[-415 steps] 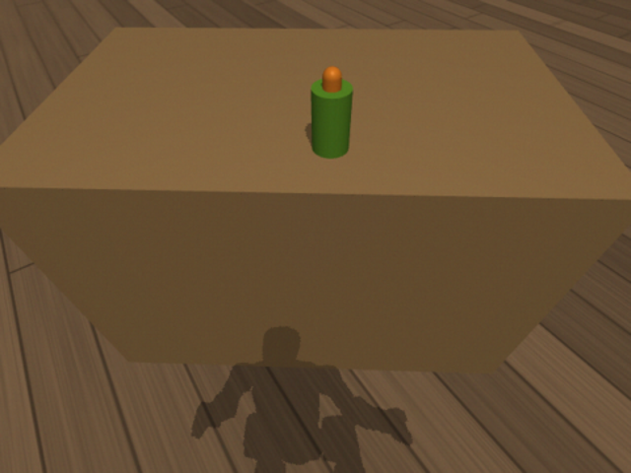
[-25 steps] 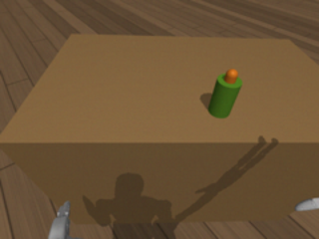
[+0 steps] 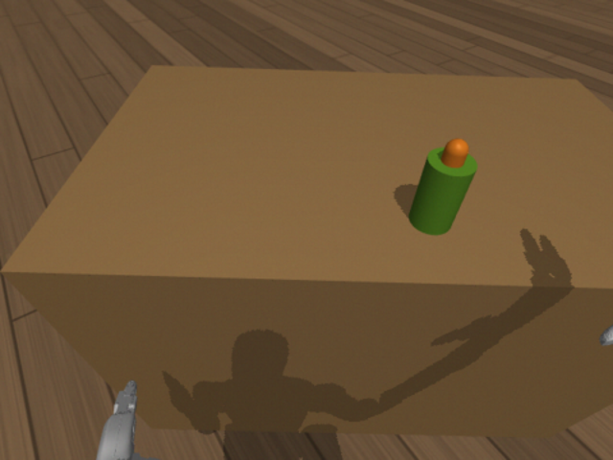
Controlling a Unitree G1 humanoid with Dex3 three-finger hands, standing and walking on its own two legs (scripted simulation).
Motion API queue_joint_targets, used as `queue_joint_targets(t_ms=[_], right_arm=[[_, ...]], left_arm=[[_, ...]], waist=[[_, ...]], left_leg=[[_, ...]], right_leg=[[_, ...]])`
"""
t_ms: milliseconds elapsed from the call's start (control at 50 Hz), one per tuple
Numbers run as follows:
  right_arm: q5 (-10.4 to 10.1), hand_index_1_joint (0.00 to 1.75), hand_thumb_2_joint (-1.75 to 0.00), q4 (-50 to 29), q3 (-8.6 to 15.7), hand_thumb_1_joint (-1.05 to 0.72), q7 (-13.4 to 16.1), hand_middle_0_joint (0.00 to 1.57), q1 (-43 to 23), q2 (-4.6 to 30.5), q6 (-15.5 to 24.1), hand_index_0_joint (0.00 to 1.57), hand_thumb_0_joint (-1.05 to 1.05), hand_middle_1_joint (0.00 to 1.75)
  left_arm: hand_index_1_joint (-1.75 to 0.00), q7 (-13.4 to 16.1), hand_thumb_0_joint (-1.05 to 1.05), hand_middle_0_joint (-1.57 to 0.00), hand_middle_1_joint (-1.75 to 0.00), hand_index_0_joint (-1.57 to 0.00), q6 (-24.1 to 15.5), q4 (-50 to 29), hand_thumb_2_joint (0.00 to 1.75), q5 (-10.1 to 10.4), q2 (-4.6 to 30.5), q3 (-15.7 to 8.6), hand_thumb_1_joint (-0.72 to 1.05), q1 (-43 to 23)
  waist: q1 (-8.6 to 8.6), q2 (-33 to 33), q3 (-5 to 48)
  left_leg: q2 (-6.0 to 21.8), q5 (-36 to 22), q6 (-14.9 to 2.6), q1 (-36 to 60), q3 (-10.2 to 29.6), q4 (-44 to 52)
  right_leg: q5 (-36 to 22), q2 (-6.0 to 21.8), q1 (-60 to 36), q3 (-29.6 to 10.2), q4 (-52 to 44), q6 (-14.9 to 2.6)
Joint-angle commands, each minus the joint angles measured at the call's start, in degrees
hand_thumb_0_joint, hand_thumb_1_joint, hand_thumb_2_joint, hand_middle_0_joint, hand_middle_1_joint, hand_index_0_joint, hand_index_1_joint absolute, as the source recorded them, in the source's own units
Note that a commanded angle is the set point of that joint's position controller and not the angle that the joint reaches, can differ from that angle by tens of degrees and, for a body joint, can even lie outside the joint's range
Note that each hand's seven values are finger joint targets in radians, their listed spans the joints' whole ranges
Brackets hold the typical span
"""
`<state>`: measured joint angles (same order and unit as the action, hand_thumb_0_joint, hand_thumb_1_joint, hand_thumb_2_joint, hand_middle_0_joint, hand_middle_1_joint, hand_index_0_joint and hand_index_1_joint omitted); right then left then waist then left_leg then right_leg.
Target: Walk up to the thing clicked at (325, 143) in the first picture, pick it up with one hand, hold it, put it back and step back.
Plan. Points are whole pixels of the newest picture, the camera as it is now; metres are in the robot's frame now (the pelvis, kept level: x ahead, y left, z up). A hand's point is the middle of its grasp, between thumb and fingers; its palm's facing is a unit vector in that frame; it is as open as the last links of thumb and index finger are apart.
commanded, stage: go down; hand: right
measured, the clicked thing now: (443, 184) +0.49 -0.19 +0.11
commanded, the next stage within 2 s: none
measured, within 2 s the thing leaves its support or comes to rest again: neither
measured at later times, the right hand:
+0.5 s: hand out of the picture +0.33 -0.35 +0.19, palm faces +0.20 +0.97 -0.11, open 17.7 cm
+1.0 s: hand out of the picture +0.35 -0.37 +0.19, palm faces +0.18 +0.98 -0.03, open 17.7 cm
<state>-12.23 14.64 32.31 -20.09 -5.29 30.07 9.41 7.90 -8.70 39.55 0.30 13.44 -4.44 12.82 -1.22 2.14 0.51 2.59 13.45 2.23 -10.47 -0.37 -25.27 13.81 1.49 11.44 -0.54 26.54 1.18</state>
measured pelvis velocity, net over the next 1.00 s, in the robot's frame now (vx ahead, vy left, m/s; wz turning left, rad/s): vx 0.01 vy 0.00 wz -0.01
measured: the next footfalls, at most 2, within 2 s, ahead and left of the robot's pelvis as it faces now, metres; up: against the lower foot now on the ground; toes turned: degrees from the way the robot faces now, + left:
none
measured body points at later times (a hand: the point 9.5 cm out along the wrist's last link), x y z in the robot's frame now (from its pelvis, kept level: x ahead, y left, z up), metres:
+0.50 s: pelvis +0.00 +0.00 +0.00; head +0.00 +0.01 +0.45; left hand +0.15 +0.27 -0.08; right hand +0.31 -0.40 +0.20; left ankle +0.00 +0.15 -0.74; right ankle +0.01 -0.13 -0.74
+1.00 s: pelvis +0.01 +0.00 -0.01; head +0.02 +0.00 +0.44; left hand +0.16 +0.26 -0.08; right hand +0.34 -0.43 +0.19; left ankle +0.00 +0.15 -0.74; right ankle +0.01 -0.13 -0.74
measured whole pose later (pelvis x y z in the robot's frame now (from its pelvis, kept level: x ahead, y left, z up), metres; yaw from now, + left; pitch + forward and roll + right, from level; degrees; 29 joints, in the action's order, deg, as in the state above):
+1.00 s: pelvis +0.01 +0.00 -0.01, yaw -1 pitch +5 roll +1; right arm -13.4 51.0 35.1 -34.5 -31.9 46.4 -0.8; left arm 12.2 -13.7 37.6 -0.2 15.1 2.4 13.7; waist 1.6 0.9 3.9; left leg 1.9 14.6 2.1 -18.7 -1.3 -28.2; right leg 16.1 2.1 21.1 -1.7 32.0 1.2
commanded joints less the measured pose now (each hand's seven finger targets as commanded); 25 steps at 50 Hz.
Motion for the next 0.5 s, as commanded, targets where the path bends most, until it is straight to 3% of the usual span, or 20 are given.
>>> queue_joint_targets(t_ms=[0, 60, 100, 120, 200, 280, 320, 340, 380, 420, 460, 480], right_arm=[[-1.57, 0.04, -0.02, -11.83, 7.34, 0.58, 0.52, 0.05, -14.99, 20.16, 3.3, 0.06, 0.0, 0.04], [-1.65, 0.05, -0.02, -10.6, 7.32, 0.59, -0.09, 0.05, -17.68, 21.37, 2.54, 0.06, 0.0, 0.05], [-1.77, 0.05, -0.02, -7.39, 7.37, 0.59, -0.93, 0.05, -20.73, 22.63, 1.59, 0.05, 0.0, 0.05], [-2.08, 0.05, -0.02, -6.52, 6.84, 0.6, -1.73, 0.05, -22.19, 22.71, 1.19, 0.05, 0.0, 0.05], [-2.24, 0.05, -0.03, -1.39, 5.81, 0.6, -4.76, 0.04, -30.18, 25.41, -0.13, 0.05, 0.0, 0.05], [-2.34, 0.05, -0.03, 3.85, 5.97, 0.61, -7.28, 0.04, -33.97, 28.78, -1.92, 0.05, 0.0, 0.05], [-2.66, 0.05, -0.03, 10.22, 5.98, 0.61, -8.28, 0.04, -32.55, 28.77, -3.16, 0.05, 0.0, 0.05], [-2.8, 0.05, -0.03, 9.72, 5.96, 0.61, -8.59, 0.04, -33.96, 28.9, -3.29, 0.05, 0.0, 0.05], [-2.95, 0.05, -0.04, 12.92, 6.35, 0.61, -9.38, 0.04, -34.83, 30.1, -3.78, 0.05, 0.0, 0.05], [-2.76, 0.05, -0.03, 14.55, 6.81, 0.61, -9.91, 0.04, -36.87, 31.91, -3.71, 0.05, 0.0, 0.05], [-3.18, 0.05, -0.04, 15.89, 7.28, 0.61, -10.47, 0.04, -38.08, 32.93, -3.65, 0.05, 0.0, 0.05], [-3.14, 0.05, -0.04, 15.79, 7.81, 0.61, -10.76, 0.04, -39.92, 34.18, -3.41, 0.05, 0.0, 0.05]], left_arm=[[-0.05, 1.2, 0.0, -0.05, -0.05, -0.05, -4.0, -8.1, 0.05, -0.06, 7.7, -2.2, -0.55, -6.49], [-0.05, 1.36, 0.0, -0.05, -0.05, -0.05, -3.81, -5.9, 0.04, -0.16, 5.95, -0.42, -0.55, -5.52], [-0.05, 2.06, 0.0, -0.05, -0.05, -0.05, -4.28, -7.22, 0.05, -0.09, 8.27, -1.79, -0.55, -7.42], [-0.05, 2.14, 0.0, -0.05, -0.05, -0.05, -4.37, -5.8, 0.05, -0.02, 6.97, -0.55, -0.55, -6.94], [-0.05, 3.4, 0.0, -0.05, -0.05, -0.05, -5.62, -7.53, 0.05, 0.02, 8.67, -0.6, -0.55, -6.63], [-0.05, 3.88, 0.0, -0.05, -0.05, -0.05, -6.3, -6.93, 0.05, -0.01, 9.41, -0.43, -0.55, -3.19], [-0.05, 3.8, 0.0, -0.05, -0.05, -0.05, -6.45, -5.81, 0.05, 0.0, 9.59, -0.65, -0.55, -1.87], [-0.05, 3.43, 0.0, -0.05, -0.05, -0.05, -6.78, -6.29, 0.05, -0.03, 8.0, 1.39, -0.55, -3.35], [-0.05, 3.64, 0.0, -0.05, -0.05, -0.05, -7.0, -7.25, 0.05, -0.07, 9.19, 0.55, -0.56, -3.83], [-0.05, 3.65, 0.0, -0.05, -0.05, -0.05, -7.32, -8.08, 0.05, -0.14, 8.87, 1.57, -0.55, -5.16], [-0.05, 3.93, 0.0, -0.05, -0.05, -0.05, -7.5, -8.12, 0.05, -0.23, 9.98, 0.94, -0.55, -5.35], [-0.05, 4.09, 0.0, -0.05, -0.05, -0.05, -7.68, -9.54, 0.05, -0.27, 9.94, 1.41, -0.55, -6.56]], waist=[[-1.08, 2.74, 9.94], [-0.46, 5.36, 10.92], [0.7, 2.94, 10.7], [0.91, 3.19, 9.74], [2.27, 4.02, 12.22], [1.59, 6.12, 12.6], [1.8, 3.76, 11.24], [0.85, 4.35, 11.43], [1.33, 3.56, 12.7], [0.64, 3.15, 13.34], [0.8, 2.95, 14.2], [0.87, 3.14, 16.68]], left_leg=[[-2.56, -10.72, -1.7, 1.82, -2.7, 2.32], [-2.51, -12.71, -1.88, 1.19, -2.51, 1.54], [-2.58, -10.85, -1.7, 0.1, -2.49, 2.07], [-2.46, -10.0, -1.6, -0.42, -2.45, 2.38], [-2.43, -9.37, -1.78, -1.81, -2.42, 2.01], [-2.68, -9.73, -2.2, -2.35, -2.92, 1.39], [-2.55, -9.94, -1.93, -2.94, -2.86, 1.6], [-2.37, -10.1, -1.88, -2.5, -2.55, 1.47], [-2.72, -10.06, -2.19, -2.91, -2.78, 1.03], [-2.66, -10.08, -2.16, -2.7, -2.56, 0.83], [-2.74, -9.9, -2.17, -2.51, -2.57, 0.62], [-2.55, -11.01, -2.14, -1.56, -2.36, 0.26]], right_leg=[[-10.89, -1.89, -3.27, 1.03, -3.32, -1.29], [-13.07, -1.93, -3.48, 1.0, -2.86, -1.09], [-10.43, -1.88, -2.74, 0.78, -2.98, -1.48], [-8.98, -2.02, -2.6, 0.85, -3.05, -1.64], [-8.25, -1.93, -4.07, 0.5, -2.76, -1.72], [-9.6, -1.59, -3.48, 0.14, -2.98, -1.29], [-9.17, -1.81, -1.54, 0.26, -2.5, -1.62], [-9.25, -2.06, -1.35, 0.52, -2.29, -1.59], [-9.85, -1.58, -0.88, 0.12, -2.09, -1.52], [-9.88, -1.66, -0.36, 0.12, -1.42, -1.54], [-9.64, -1.49, 0.23, 0.02, -1.12, -1.66], [-10.87, -1.56, -0.25, -0.03, -0.53, -1.72]])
